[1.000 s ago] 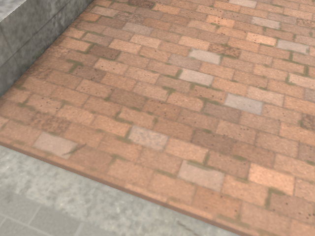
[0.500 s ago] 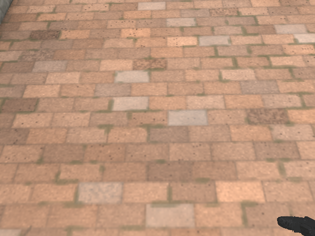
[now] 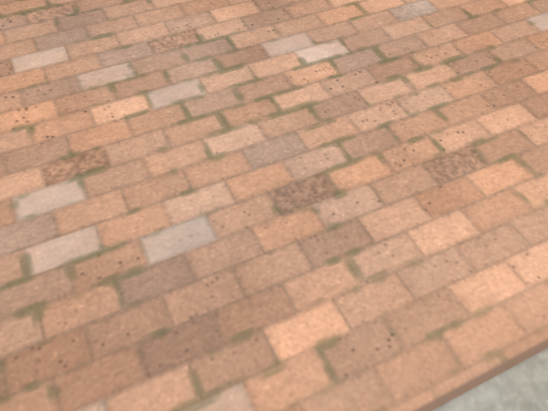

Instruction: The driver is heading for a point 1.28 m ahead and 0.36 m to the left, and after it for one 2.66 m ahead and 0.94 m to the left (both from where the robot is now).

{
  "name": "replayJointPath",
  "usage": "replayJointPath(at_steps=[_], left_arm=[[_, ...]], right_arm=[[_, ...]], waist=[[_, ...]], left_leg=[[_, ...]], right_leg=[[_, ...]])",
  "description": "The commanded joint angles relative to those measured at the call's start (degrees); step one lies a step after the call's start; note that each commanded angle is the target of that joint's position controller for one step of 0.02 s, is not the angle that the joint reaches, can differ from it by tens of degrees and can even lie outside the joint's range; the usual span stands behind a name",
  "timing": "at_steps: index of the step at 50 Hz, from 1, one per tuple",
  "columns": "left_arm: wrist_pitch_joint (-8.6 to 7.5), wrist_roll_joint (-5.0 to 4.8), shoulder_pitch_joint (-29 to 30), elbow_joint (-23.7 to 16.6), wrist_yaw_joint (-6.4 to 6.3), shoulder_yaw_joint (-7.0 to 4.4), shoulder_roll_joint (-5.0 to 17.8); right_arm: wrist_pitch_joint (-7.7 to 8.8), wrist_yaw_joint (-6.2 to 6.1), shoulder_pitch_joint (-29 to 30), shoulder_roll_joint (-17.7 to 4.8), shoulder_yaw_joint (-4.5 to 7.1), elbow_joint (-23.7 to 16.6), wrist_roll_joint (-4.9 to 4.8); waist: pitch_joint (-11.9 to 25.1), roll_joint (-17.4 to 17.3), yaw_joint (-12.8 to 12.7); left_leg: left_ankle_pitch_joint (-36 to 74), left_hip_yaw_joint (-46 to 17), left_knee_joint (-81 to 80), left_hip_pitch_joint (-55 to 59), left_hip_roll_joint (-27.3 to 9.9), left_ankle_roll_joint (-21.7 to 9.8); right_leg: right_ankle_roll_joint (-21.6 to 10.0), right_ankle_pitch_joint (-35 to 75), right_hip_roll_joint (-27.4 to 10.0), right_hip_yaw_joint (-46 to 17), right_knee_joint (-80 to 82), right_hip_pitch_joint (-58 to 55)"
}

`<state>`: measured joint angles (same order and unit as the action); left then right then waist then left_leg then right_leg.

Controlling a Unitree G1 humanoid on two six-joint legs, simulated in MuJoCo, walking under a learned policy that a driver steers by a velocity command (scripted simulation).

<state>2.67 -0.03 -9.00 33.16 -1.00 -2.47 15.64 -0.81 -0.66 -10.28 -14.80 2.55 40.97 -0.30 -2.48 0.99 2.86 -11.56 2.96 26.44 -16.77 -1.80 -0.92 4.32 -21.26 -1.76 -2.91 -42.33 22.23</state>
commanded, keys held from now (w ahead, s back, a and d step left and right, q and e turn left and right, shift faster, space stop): q+shift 0.58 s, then shift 0.06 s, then e+shift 0.36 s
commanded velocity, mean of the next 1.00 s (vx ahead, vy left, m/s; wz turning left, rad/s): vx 0.00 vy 0.00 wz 0.37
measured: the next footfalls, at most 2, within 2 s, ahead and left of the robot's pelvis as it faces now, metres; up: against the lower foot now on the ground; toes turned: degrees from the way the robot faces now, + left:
right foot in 0.04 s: +0.04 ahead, -0.14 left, +0.00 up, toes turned +3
left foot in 0.40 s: +0.02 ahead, +0.13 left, +0.00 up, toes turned +22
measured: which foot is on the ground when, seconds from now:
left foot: down 0.00-0.06, up 0.08-0.38, down 0.40-0.92, up 0.94-1.00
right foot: up 0.00-0.02, down 0.04-0.40, up 0.42-0.86, down 0.88-1.00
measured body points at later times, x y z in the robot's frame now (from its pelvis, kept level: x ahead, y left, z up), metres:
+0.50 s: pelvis +0.00 +0.03 -0.01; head +0.03 +0.07 +0.43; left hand +0.06 +0.35 -0.12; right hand +0.24 -0.20 -0.09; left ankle -0.02 +0.11 -0.74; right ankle +0.00 -0.14 -0.67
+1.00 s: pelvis +0.04 +0.03 -0.01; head +0.08 +0.04 +0.44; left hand +0.03 +0.34 -0.11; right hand +0.33 -0.11 -0.10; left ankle -0.03 +0.11 -0.71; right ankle +0.11 -0.08 -0.74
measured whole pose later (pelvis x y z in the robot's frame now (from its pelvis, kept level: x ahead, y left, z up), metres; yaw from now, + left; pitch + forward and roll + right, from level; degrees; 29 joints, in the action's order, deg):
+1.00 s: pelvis +0.04 +0.03 -0.01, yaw +23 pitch +2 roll +1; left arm -0.7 -0.5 -13.8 39.2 -0.3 -4.0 16.6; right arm -1.2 -1.8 -4.9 -15.0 2.6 35.4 0.9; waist -1.9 -1.1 -2.5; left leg -29.2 -3.5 49.3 -21.8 5.4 -0.2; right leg -0.1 -16.5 0.9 -4.4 -34.5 19.9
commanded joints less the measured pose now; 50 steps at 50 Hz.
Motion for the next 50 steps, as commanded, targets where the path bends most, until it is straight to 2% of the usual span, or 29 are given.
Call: replayJointPath(at_steps=[1,2,3,4,5,6,8,10,14,17,19,20,21,22,23,24,25,26,28,32,38,40,43,44,45,46,48,49,50], left_arm=[[-0.95,0.2,-5.2,-1.1,-0.23,-1.66,4.5],[-0.88,0.28,-6.6,-1.4,-0.76,-2.51,7.9],[-0.25,1.45,-9.1,-2.1,-1.65,-3.58,12.9],[0.23,2.07,-6.6,-0.8,-1.48,-4.62,14.5],[-0.61,2.78,-5.5,-2.4,-1.29,-3.87,11.2],[-1.31,2.75,-2.7,-2.3,-1.44,-3.15,8.6],[-2.48,0.91,4.3,-3.0,-1.53,-2.49,6.1],[-2.74,0.95,5.0,-2.4,-1.87,-2.42,5.2],[-2.4,0.61,3.2,-0.6,-2.2,-3.73,7.6],[-2.62,-0.45,2.6,0.7,-1.38,-4.83,10.0],[-2.82,-1.67,3.8,1.4,-0.77,-4.97,9.6],[-2.92,-1.59,0.8,2.8,-0.29,-4.77,7.9],[-3.05,0.17,0.1,1.8,0.0,-4.27,5.8],[-3.4,1.79,6.9,-3.3,-0.39,-2.87,2.9],[-3.56,1.21,10.3,-2.8,-0.63,-3.62,6.1],[-3.72,0.19,10.8,-2.6,-0.91,-3.63,6.0],[-3.67,0.35,9.0,-1.2,-1.44,-3.88,6.3],[-3.51,0.86,8.1,-0.8,-1.91,-4.28,7.4],[-3.46,1.04,5.9,0.4,-1.51,-4.32,6.7],[-3.29,0.49,4.3,2.5,-1.08,-3.33,4.8],[-2.99,-0.02,2.5,4.2,0.23,-1.72,3.4],[-3.15,-0.65,3.2,3.3,0.6,-2.08,5.3],[-3.72,-1.11,2.1,2.0,0.99,-2.69,7.8],[-3.88,-0.89,1.5,1.7,1.06,-2.89,8.8],[-4.02,-0.58,1.0,1.2,1.0,-3.59,11.6],[-4.02,-1.28,-0.4,1.9,0.93,-4.33,13.1],[-3.89,-0.57,-5.9,2.3,0.5,-4.61,12.4],[-4.34,0.2,-9.0,2.7,0.25,-4.67,12.2],[-4.67,0.05,-7.8,2.4,-0.06,-4.89,12.6]], right_arm=[[1.24,0.97,1.2,-9.1,1.74,-2.3,-2.04],[1.79,1.23,-0.6,-9.0,1.64,-2.2,-1.74],[2.63,1.95,-0.6,-5.1,0.49,-3.8,0.12],[3.07,1.73,0.6,-5.5,0.84,-5.2,-1.25],[2.53,1.12,2.7,-10.4,2.48,-4.8,-1.65],[1.47,0.6,1.5,-10.8,3.49,-4.0,-2.16],[-1.47,-0.78,-3.7,-9.1,3.87,-2.1,-1.39],[-2.48,-0.94,-2.9,-7.2,3.56,-3.6,-1.11],[-2.23,1.49,1.2,-4.1,2.15,-8.0,-0.84],[-2.4,2.72,-0.5,-6.3,3.02,-9.3,-1.04],[-2.84,2.59,-3.9,-6.8,3.86,-8.8,-1.22],[-2.78,1.73,-6.8,-8.6,4.92,-7.9,-0.96],[-2.37,0.47,-10.7,-16.5,7.38,-8.2,-0.84],[-0.94,0.66,-11.2,-21.9,7.92,-9.8,1.18],[0.6,1.45,-11.1,-18.3,6.96,-10.2,1.85],[1.48,1.22,-9.2,-16.8,6.26,-9.8,1.26],[1.43,0.65,-5.5,-15.0,5.78,-10.1,-0.26],[0.82,0.01,-1.8,-13.4,5.13,-10.9,-1.28],[-0.09,-1.02,1.3,-12.2,4.5,-12.3,-0.69],[-0.54,-2.0,0.1,-11.9,4.2,-12.2,-0.34],[0.05,-0.57,1.9,-5.2,0.56,-9.8,2.16],[0.45,0.14,2.3,-7.3,0.95,-8.7,2.38],[0.02,-0.52,1.9,-10.8,2.21,-7.6,0.86],[0.03,-0.96,0.7,-11.0,2.53,-7.3,0.45],[0.35,-1.41,-0.5,-10.3,2.68,-8.0,1.03],[0.58,-1.68,0.4,-8.7,2.52,-9.2,2.05],[0.74,-1.86,7.8,-6.5,2.38,-11.3,1.62],[0.67,-1.66,9.4,-5.8,2.34,-12.0,1.05],[0.6,-1.28,8.0,-5.7,2.53,-11.7,0.5]], waist=[[6.8,-11.0,-3.9],[8.8,-9.2,-3.7],[12.6,4.0,-3.3],[11.1,16.7,-3.9],[8.5,12.5,-6.5],[6.4,11.3,-4.8],[3.8,10.4,-1.5],[2.9,8.7,-1.4],[5.7,8.0,-3.8],[6.9,8.5,-3.6],[6.9,7.0,-1.3],[7.3,2.5,-0.6],[7.4,-13.3,0.1],[10.9,-24.0,0.5],[14.2,-12.7,3.6],[11.4,-9.9,1.9],[8.9,-5.2,-0.5],[7.5,-5.5,-2.2],[8.3,-7.3,-3.9],[10.0,-6.8,-3.0],[8.9,-9.0,-1.3],[5.7,-9.6,-0.8],[3.3,-7.9,-1.9],[3.8,-6.0,-1.9],[4.9,-0.7,-0.3],[6.1,6.9,0.6],[6.2,14.1,-4.4],[7.5,13.6,-6.5],[8.4,9.4,-5.3]], left_leg=[[18.3,-12.1,-2.2,1.8,-8.7,-9.7],[11.8,-13.0,-0.5,-3.1,-7.4,-5.9],[-5.9,-8.6,10.6,-12.0,-2.1,-1.5],[-21.3,-1.0,17.8,-18.4,1.9,1.5],[-24.1,-3.3,30.7,-18.6,0.6,3.1],[-22.6,-4.2,38.6,-20.8,0.5,3.7],[-16.3,-5.2,43.4,-21.0,-0.8,5.6],[-10.9,-3.4,41.0,-20.6,-1.5,6.7],[-8.6,-1.0,25.7,-15.3,-3.4,5.4],[-9.3,2.2,18.6,-10.1,-1.9,2.9],[-3.5,4.2,9.7,-3.4,0.2,0.3],[3.0,2.4,4.3,3.2,1.9,-1.9],[27.6,-14.3,-0.9,14.3,-7.5,-7.4],[33.9,-38.9,-4.7,18.7,-19.0,-20.5],[25.3,-36.6,-6.8,19.5,-19.5,-21.2],[19.0,-32.7,-7.0,16.8,-17.0,-18.4],[14.1,-28.4,-6.8,13.9,-13.8,-14.8],[12.5,-26.1,-6.8,10.6,-12.0,-12.7],[14.2,-23.0,-6.7,6.2,-8.4,-11.4],[14.9,-21.7,-5.0,7.7,-7.2,-11.1],[10.1,-18.0,-5.3,2.0,-8.1,-11.4],[8.1,-18.2,-5.4,0.8,-8.9,-11.8],[14.1,-18.0,-1.6,5.3,-9.3,-10.8],[13.0,-17.1,0.6,6.8,-8.2,-9.1],[9.0,-13.9,5.3,5.9,-4.5,-6.7],[4.5,-7.0,10.8,3.3,1.9,-3.1],[-16.0,-4.0,23.6,-10.4,9.4,1.4],[-27.4,-7.7,33.7,-16.9,9.3,1.9],[-26.6,-10.2,38.8,-19.0,7.7,2.2]], right_leg=[[-3.2,12.0,4.0,3.9,22.2,-14.0],[-5.1,16.5,-0.8,-0.6,21.4,-21.7],[-10.0,35.5,-13.5,-10.9,17.0,-30.4],[-18.9,33.8,-22.0,-15.0,19.9,-22.2],[-21.3,31.9,-21.5,-14.9,22.7,-17.9],[-19.8,31.0,-19.6,-11.6,23.3,-16.0],[-16.0,29.0,-15.9,-4.0,23.6,-12.6],[-14.9,27.0,-14.6,0.4,24.0,-11.6],[-14.8,27.3,-16.4,4.4,21.4,-15.0],[-14.2,29.8,-18.9,5.1,18.6,-15.7],[-10.8,26.2,-18.4,8.0,13.2,-13.3],[-7.5,20.6,-15.3,11.0,6.1,-9.6],[-1.8,4.8,-8.3,15.8,-12.3,4.7],[1.3,-20.1,2.1,7.5,-26.9,21.3],[0.0,-18.7,1.1,-1.0,-33.0,23.0],[-1.7,-13.6,0.8,-2.5,-32.7,23.1],[-2.3,-8.0,-0.6,-3.1,-29.7,22.8],[-2.4,-3.5,-1.0,-3.5,-26.3,21.4],[-1.5,2.2,1.0,-2.5,-25.0,16.3],[0.6,6.1,2.5,-1.8,-15.5,14.4],[0.0,6.1,-2.2,0.4,-2.9,0.4],[-1.3,4.0,-1.2,2.2,0.4,-1.7],[-3.7,8.8,0.6,3.7,10.3,-1.2],[-4.9,16.4,-0.2,1.6,12.5,-2.0],[-7.0,31.3,-3.1,-3.9,11.4,-3.8],[-11.1,34.3,-6.1,-11.3,13.5,-4.6],[-20.5,35.7,-14.2,-28.2,20.6,-12.9],[-22.8,36.3,-16.4,-32.1,22.3,-18.1],[-21.7,36.1,-15.3,-30.0,21.0,-19.9]])
Velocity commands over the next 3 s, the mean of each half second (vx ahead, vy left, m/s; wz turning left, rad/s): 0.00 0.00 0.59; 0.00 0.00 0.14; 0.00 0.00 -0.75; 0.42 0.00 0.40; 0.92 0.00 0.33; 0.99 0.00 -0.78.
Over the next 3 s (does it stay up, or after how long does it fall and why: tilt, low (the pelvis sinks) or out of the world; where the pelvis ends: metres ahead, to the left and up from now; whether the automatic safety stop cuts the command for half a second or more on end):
stays up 0.94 0.52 -0.02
